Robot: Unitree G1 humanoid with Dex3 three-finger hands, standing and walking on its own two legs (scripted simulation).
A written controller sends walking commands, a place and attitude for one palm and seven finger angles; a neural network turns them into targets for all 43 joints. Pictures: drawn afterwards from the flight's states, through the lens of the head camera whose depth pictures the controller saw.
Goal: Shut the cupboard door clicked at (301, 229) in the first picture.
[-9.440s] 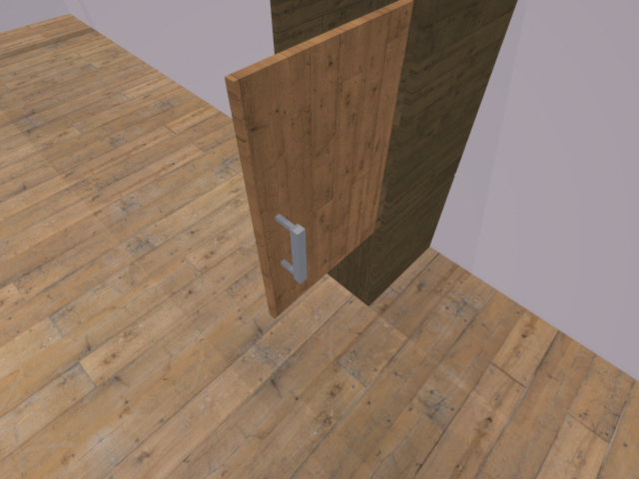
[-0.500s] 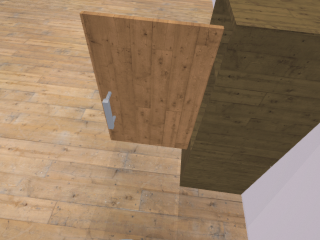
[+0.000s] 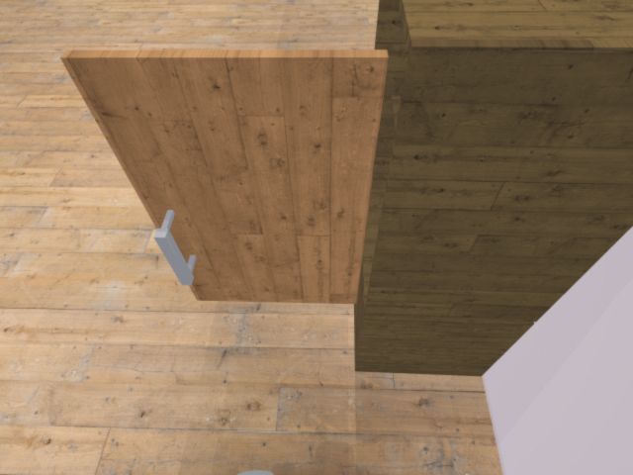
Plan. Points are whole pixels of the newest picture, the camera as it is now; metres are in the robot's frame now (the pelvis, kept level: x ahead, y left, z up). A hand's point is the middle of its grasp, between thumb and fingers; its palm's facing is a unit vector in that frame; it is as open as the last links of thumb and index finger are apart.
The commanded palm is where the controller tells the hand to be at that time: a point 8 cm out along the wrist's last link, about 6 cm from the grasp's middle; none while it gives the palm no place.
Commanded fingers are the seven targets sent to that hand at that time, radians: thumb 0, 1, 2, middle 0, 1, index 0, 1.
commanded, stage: come to a stop and stand still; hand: left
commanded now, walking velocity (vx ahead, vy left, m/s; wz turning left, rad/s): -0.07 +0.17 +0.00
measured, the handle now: (178, 249) +0.48 +0.28 -0.09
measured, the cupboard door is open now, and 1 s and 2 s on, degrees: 91 91 91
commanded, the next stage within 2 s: look again from close up in 0.66 s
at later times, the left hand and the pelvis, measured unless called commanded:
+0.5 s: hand out of the picture -0.01 +0.24 -0.16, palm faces +0.00 -0.97 -0.25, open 7.4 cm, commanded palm none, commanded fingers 0.00 0.90 0.90 -0.20 -0.30 -0.20 -0.30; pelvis -0.03 +0.05 +0.00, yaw -1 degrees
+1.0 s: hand out of the picture +0.01 +0.22 -0.17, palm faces -0.03 -0.98 -0.20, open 7.3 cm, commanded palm none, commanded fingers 0.00 0.90 0.90 -0.20 -0.30 -0.20 -0.30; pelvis -0.01 +0.04 +0.01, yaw -1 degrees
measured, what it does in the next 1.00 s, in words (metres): steps on the spot: left foot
